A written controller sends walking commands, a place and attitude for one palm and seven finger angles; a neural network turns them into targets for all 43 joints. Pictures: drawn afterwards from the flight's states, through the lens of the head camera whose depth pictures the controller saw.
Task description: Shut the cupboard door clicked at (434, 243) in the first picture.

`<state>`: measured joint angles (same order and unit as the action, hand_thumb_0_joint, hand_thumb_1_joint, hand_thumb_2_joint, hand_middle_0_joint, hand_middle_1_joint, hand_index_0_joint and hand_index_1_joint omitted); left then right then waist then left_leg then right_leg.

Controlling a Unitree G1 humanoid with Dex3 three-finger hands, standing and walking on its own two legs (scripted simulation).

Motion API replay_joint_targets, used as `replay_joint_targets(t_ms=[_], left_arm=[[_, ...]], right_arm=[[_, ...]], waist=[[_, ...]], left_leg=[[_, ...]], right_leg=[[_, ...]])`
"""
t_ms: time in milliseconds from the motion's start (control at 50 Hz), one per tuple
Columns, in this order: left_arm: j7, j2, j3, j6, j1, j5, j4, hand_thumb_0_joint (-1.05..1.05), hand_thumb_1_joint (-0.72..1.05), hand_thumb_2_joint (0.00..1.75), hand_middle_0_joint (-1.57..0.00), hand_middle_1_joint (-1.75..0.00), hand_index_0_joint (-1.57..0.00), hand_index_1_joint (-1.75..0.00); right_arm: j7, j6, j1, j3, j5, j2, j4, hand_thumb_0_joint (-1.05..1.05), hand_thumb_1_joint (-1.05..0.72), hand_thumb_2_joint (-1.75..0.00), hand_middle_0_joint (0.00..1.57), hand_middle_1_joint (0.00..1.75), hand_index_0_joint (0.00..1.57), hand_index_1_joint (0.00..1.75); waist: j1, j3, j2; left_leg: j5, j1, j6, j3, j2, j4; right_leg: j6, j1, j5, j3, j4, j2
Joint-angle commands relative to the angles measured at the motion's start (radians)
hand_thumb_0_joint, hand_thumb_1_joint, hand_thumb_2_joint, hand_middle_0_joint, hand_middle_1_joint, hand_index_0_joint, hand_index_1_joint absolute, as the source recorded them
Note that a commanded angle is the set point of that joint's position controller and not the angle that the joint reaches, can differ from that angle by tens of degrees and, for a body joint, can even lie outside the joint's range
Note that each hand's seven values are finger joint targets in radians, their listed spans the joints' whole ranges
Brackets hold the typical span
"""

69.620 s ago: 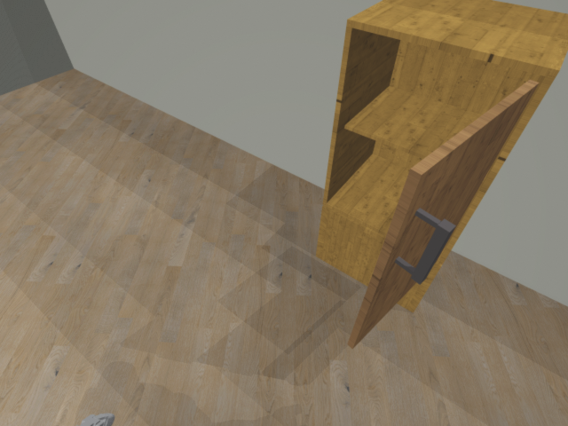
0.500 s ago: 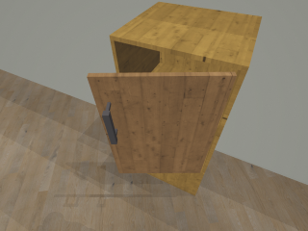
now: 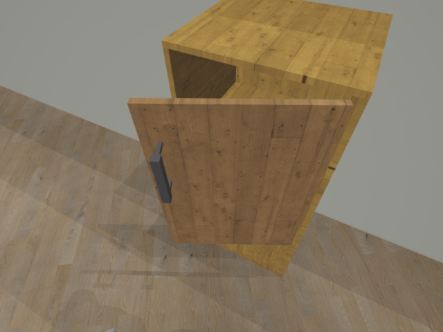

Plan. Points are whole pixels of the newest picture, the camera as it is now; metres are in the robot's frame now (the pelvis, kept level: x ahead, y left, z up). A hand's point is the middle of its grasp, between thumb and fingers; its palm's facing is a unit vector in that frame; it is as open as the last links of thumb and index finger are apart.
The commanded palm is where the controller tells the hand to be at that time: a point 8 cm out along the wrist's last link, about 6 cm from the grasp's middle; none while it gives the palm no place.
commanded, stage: raise the hand and make a fist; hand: left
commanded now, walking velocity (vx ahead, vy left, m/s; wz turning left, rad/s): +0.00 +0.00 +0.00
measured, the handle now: (163, 173) +0.43 +0.17 +0.01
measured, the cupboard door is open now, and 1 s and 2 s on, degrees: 26 26 26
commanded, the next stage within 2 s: bring the fist close to the handle in 1.84 s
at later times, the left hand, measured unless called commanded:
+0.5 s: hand out of the picture +0.11 +0.20 -0.02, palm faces +0.14 -0.99 -0.05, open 5.4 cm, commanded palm +0.10 +0.24 -0.04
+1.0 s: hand (108, 323) +0.14 +0.21 -0.03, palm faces -0.05 -1.00 -0.03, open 3.3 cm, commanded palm +0.12 +0.28 -0.01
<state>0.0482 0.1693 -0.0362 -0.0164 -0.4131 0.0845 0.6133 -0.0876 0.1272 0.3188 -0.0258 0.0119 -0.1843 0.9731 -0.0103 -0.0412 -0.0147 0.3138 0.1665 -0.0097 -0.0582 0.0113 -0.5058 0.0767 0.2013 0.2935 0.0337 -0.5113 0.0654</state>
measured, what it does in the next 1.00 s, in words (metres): lowers itself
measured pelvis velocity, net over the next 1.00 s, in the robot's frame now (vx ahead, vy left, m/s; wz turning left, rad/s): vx -0.06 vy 0.05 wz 0.05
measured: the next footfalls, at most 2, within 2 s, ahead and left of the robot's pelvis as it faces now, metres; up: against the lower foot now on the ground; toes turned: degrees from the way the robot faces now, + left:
none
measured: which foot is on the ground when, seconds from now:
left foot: down 0.00-1.00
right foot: down 0.00-1.00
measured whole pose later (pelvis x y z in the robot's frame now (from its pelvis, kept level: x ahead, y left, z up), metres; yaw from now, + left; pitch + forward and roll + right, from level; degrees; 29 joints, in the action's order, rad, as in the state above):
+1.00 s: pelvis -0.06 +0.05 -0.08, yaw +3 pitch +13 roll -2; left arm -0.20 0.23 -0.02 -0.34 -0.44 0.22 -0.10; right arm -0.05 0.21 0.27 -0.01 0.03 -0.28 0.49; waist 0.00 0.13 -0.03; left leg 0.51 0.87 -0.08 -0.02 -0.03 -1.15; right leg 0.02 0.85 0.47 0.09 -1.10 0.00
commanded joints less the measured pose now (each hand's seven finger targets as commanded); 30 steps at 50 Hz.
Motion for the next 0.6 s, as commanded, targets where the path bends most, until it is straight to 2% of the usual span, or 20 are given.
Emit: replay_joint_targets(t_ms=[0,20,40,60,80,100,140,160,180,220,260,320,360,400,440,460,500,540,560,580], left_arm=[[0.052,0.019,0.035,-0.162,0.205,0.100,-0.639,0.00,0.90,0.90,-0.27,-0.38,-0.27,-0.38],[0.037,0.045,-0.024,-0.203,0.142,0.096,-0.551,0.00,0.90,0.90,-0.29,-0.40,-0.29,-0.40],[0.006,0.022,-0.032,-0.258,0.096,0.096,-0.460,0.00,0.90,0.90,-0.31,-0.42,-0.31,-0.42],[-0.032,0.025,-0.078,-0.309,-0.021,0.104,-0.347,0.00,0.90,0.90,-0.33,-0.44,-0.33,-0.44],[-0.083,-0.030,-0.053,-0.381,-0.097,0.123,-0.314,0.00,0.90,0.90,-0.35,-0.46,-0.35,-0.46],[-0.141,-0.058,-0.052,-0.460,-0.191,0.145,-0.304,0.00,0.90,0.90,-0.36,-0.48,-0.36,-0.48],[-0.275,-0.048,-0.066,-0.604,-0.263,0.185,-0.349,0.00,0.90,0.90,-0.40,-0.52,-0.40,-0.52],[-0.338,0.007,-0.113,-0.656,-0.273,0.182,-0.324,0.00,0.90,0.90,-0.42,-0.54,-0.42,-0.54],[-0.376,0.042,-0.121,-0.679,-0.238,0.182,-0.366,0.00,0.90,0.90,-0.44,-0.56,-0.44,-0.56],[-0.387,0.109,-0.142,-0.647,-0.146,0.165,-0.506,0.00,0.90,0.90,-0.47,-0.60,-0.47,-0.60],[-0.343,0.174,-0.174,-0.594,-0.004,0.170,-0.646,0.00,0.90,0.90,-0.51,-0.64,-0.51,-0.64],[-0.244,0.141,-0.128,-0.617,0.160,0.170,-0.941,0.00,0.90,0.90,-0.57,-0.70,-0.57,-0.70],[-0.199,0.129,-0.074,-0.664,0.261,0.158,-1.110,0.00,0.90,0.90,-0.60,-0.74,-0.60,-0.74],[-0.197,0.071,0.010,-0.679,0.199,0.149,-1.081,0.00,0.90,0.90,-0.64,-0.78,-0.64,-0.78],[-0.223,0.064,0.061,-0.649,0.199,0.139,-1.039,0.00,0.90,0.90,-0.68,-0.82,-0.68,-0.82],[-0.244,0.060,0.082,-0.605,0.172,0.131,-0.975,0.00,0.90,0.90,-0.69,-0.84,-0.69,-0.84],[-0.278,0.082,0.064,-0.480,0.063,0.121,-0.819,0.00,0.90,0.90,-0.73,-0.88,-0.73,-0.88],[-0.300,0.111,0.022,-0.331,-0.026,0.118,-0.743,0.00,0.90,0.90,-0.77,-0.92,-0.77,-0.92],[-0.299,0.149,-0.035,-0.261,-0.064,0.122,-0.712,0.00,0.90,0.90,-0.79,-0.94,-0.79,-0.94],[-0.291,0.149,-0.052,-0.216,-0.039,0.145,-0.784,0.00,0.90,0.90,-0.81,-0.96,-0.81,-0.96]], right_arm=[[0.003,0.209,-0.113,0.053,0.025,-0.190,-0.258,0.00,-0.90,-0.90,0.20,0.30,0.20,0.30],[0.006,0.217,-0.105,0.075,0.015,-0.186,-0.285,0.00,-0.90,-0.90,0.20,0.30,0.20,0.30],[0.015,0.224,-0.110,0.080,-0.001,-0.191,-0.295,0.00,-0.90,-0.90,0.20,0.30,0.20,0.30],[0.029,0.224,-0.119,0.088,-0.001,-0.182,-0.321,0.00,-0.90,-0.90,0.20,0.30,0.20,0.30],[0.042,0.227,-0.133,0.086,-0.011,-0.172,-0.352,0.00,-0.90,-0.90,0.20,0.30,0.20,0.30],[0.056,0.232,-0.145,0.096,-0.017,-0.166,-0.382,0.00,-0.90,-0.90,0.20,0.30,0.20,0.30],[0.087,0.226,-0.159,0.109,-0.019,-0.168,-0.438,0.00,-0.90,-0.90,0.20,0.30,0.20,0.30],[0.104,0.214,-0.154,0.120,-0.014,-0.174,-0.452,0.00,-0.90,-0.90,0.20,0.30,0.20,0.30],[0.110,0.203,-0.174,0.119,-0.012,-0.179,-0.496,0.00,-0.90,-0.90,0.20,0.30,0.20,0.30],[0.108,0.178,-0.219,0.113,-0.006,-0.181,-0.574,0.00,-0.90,-0.90,0.20,0.30,0.20,0.30],[0.094,0.156,-0.227,0.110,-0.002,-0.183,-0.623,0.00,-0.90,-0.90,0.20,0.30,0.20,0.30],[0.084,0.150,-0.188,0.097,-0.007,-0.167,-0.656,0.00,-0.90,-0.90,0.20,0.30,0.20,0.30],[0.068,0.159,-0.171,0.088,-0.013,-0.172,-0.646,0.00,-0.90,-0.90,0.20,0.30,0.20,0.30],[0.058,0.174,-0.150,0.080,-0.010,-0.180,-0.621,0.00,-0.90,-0.90,0.20,0.30,0.20,0.30],[0.049,0.181,-0.138,0.072,-0.008,-0.196,-0.612,0.00,-0.90,-0.90,0.20,0.30,0.20,0.30],[0.043,0.181,-0.141,0.063,-0.003,-0.198,-0.611,0.00,-0.90,-0.90,0.20,0.30,0.20,0.30],[0.034,0.164,-0.124,0.062,0.014,-0.201,-0.617,0.00,-0.90,-0.90,0.20,0.30,0.20,0.30],[0.029,0.132,-0.125,0.060,0.037,-0.200,-0.655,0.00,-0.90,-0.90,0.20,0.30,0.20,0.30],[0.025,0.114,-0.150,0.059,0.044,-0.194,-0.671,0.00,-0.90,-0.90,0.20,0.30,0.20,0.30],[0.022,0.099,-0.157,0.052,0.048,-0.189,-0.704,0.00,-0.90,-0.90,0.20,0.30,0.20,0.30]], waist=[[0.073,0.114,-0.113],[0.077,0.031,0.062],[0.073,-0.014,0.180],[0.034,-0.021,0.242],[0.008,0.010,0.355],[-0.023,0.063,0.402],[-0.057,0.170,0.371],[-0.069,0.218,0.261],[-0.072,0.256,0.176],[-0.087,0.319,-0.020],[-0.069,0.324,-0.071],[-0.009,0.388,-0.130],[0.039,0.416,-0.099],[0.066,0.380,-0.075],[0.093,0.353,-0.072],[0.092,0.331,-0.067],[0.072,0.278,0.028],[0.027,0.286,0.093],[-0.015,0.306,0.094],[-0.028,0.335,0.083]], left_leg=[[-0.352,0.032,-0.020,0.091,0.003,-0.019],[-0.273,0.140,-0.025,0.093,-0.006,-0.061],[-0.186,0.235,-0.023,0.097,-0.022,-0.117],[-0.132,0.326,-0.012,0.100,-0.033,-0.164],[-0.085,0.418,-0.003,0.104,-0.041,-0.211],[-0.060,0.487,0.008,0.095,-0.049,-0.266],[-0.034,0.586,0.023,0.075,-0.067,-0.361],[-0.053,0.607,0.029,0.064,-0.071,-0.408],[-0.045,0.643,0.024,0.046,-0.081,-0.448],[-0.009,0.671,0.006,0.017,-0.086,-0.485],[0.049,0.691,-0.008,0.023,-0.075,-0.504],[0.097,0.645,-0.031,0.065,-0.046,-0.530],[0.102,0.616,-0.039,0.101,-0.026,-0.547],[0.127,0.617,-0.036,0.125,-0.017,-0.546],[0.177,0.639,-0.036,0.144,-0.014,-0.545],[0.194,0.659,-0.039,0.143,-0.017,-0.543],[0.274,0.720,-0.031,0.151,-0.017,-0.505],[0.282,0.731,-0.032,0.135,-0.021,-0.462],[0.268,0.730,-0.032,0.125,-0.029,-0.442],[0.256,0.711,-0.029,0.113,-0.038,-0.422]], right_leg=[[-0.060,0.144,-0.245,0.000,-0.013,-0.081],[-0.068,0.221,-0.222,0.004,-0.023,-0.083],[-0.090,0.296,-0.194,-0.004,-0.048,-0.094],[-0.095,0.321,-0.160,-0.030,-0.079,-0.110],[-0.098,0.334,-0.124,-0.039,-0.135,-0.113],[-0.100,0.332,-0.128,-0.064,-0.188,-0.116],[-0.092,0.310,-0.179,-0.107,-0.289,-0.125],[-0.077,0.305,-0.238,-0.128,-0.347,-0.132],[-0.068,0.314,-0.217,-0.147,-0.379,-0.140],[-0.048,0.360,-0.061,-0.174,-0.402,-0.135],[-0.035,0.437,0.139,-0.176,-0.399,-0.113],[-0.037,0.528,0.244,-0.142,-0.402,-0.086],[-0.034,0.599,0.217,-0.100,-0.447,-0.060],[-0.032,0.647,0.216,-0.071,-0.461,-0.048],[-0.039,0.674,0.235,-0.046,-0.466,-0.046],[-0.040,0.674,0.249,-0.046,-0.458,-0.045],[-0.049,0.645,0.337,-0.049,-0.409,-0.054],[-0.056,0.564,0.384,-0.062,-0.363,-0.064],[-0.054,0.510,0.392,-0.070,-0.351,-0.065],[-0.058,0.463,0.400,-0.073,-0.336,-0.075]])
